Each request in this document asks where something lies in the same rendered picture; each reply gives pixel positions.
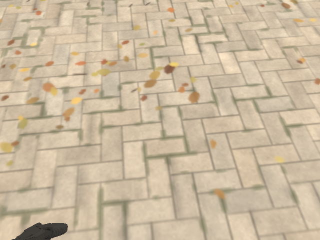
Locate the left robot hand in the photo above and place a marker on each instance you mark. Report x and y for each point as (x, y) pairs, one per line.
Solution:
(43, 231)

